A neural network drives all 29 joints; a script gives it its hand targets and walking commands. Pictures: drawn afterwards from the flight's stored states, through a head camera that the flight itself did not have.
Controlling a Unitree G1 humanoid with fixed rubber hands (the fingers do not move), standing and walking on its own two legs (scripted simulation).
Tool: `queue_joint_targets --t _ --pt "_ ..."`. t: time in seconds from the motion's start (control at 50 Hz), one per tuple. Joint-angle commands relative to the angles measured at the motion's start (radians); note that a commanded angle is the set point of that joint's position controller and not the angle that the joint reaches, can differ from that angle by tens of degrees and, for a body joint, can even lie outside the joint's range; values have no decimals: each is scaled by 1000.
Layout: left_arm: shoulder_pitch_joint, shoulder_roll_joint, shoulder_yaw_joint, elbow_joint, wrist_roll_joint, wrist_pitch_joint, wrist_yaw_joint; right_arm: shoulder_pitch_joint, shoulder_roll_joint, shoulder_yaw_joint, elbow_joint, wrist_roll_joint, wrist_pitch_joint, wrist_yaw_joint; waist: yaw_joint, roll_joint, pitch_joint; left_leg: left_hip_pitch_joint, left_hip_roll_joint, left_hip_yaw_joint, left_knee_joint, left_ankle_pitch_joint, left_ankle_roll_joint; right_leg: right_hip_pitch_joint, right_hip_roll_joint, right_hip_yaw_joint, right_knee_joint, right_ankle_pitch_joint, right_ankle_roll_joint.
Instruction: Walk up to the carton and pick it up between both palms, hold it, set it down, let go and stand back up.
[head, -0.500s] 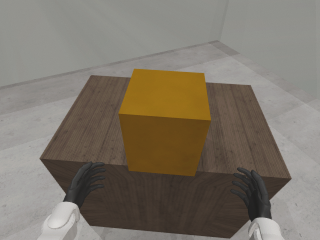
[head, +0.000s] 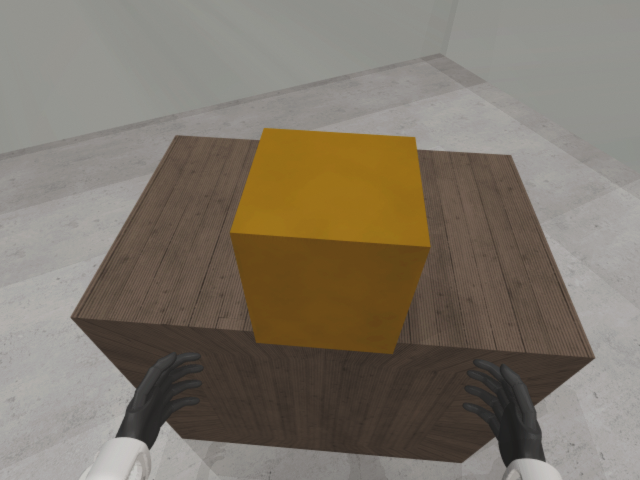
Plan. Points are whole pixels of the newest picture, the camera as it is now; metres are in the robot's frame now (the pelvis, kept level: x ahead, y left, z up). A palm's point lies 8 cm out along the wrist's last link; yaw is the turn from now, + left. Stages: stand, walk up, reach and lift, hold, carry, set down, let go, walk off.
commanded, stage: set down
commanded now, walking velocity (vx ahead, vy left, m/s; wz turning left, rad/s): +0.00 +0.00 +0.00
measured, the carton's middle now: (331, 245) +0.43 -0.01 +0.05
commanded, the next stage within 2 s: let go in 1.02 s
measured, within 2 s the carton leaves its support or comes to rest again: neither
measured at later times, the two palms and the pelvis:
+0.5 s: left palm (151, 464) +0.17 +0.21 -0.04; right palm out of the picture +0.13 -0.23 -0.03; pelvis +0.00 -0.01 +0.00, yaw +0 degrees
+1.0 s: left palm (146, 469) +0.17 +0.23 -0.06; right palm out of the picture +0.12 -0.24 -0.06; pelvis +0.01 +0.00 +0.00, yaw +0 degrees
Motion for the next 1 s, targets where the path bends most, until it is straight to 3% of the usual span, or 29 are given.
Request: queue_joint_targets --t 0.0,0.22,0.36,0.56,0.84,0.9,0.98 --pt "29 107 45 -85 47 -70 18 11 -111 -50 -101 -57 -114 35 107 107 -74 38 68 -46 -137 428 -125 197 38 65 -29 113 -47" --pt "-83 85 -9 17 45 -85 55 -115 -140 -91 6 -84 -136 83 97 125 -30 -186 92 -67 -241 51 -67 301 43 44 46 52 -25" --pt "-129 95 -6 87 47 -84 76 -171 -151 -103 81 -115 -140 108 112 83 -16 -222 70 -48 -249 -34 -48 264 23 50 43 -3 -20" --pt "-128 73 -10 143 74 -76 97 -178 -173 -116 188 -132 -175 141 106 74 -35 -135 47 -31 -206 75 -69 169 18 48 22 17 -31" --pt "-51 24 2 220 132 -93 103 -156 -227 -110 393 -130 -280 179 93 96 -92 48 49 -19 -126 433 -125 117 47 25 3 175 -38" --pt "-54 11 0 230 136 -98 106 -171 -235 -111 418 -129 -303 188 95 96 -99 61 53 -22 -118 460 -129 109 52 21 0 175 -41" --pt "-84 0 -6 267 141 -96 110 -208 -230 -111 462 -145 -316 199 96 90 -86 45 53 -21 -124 403 -124 99 50 19 1 142 -44"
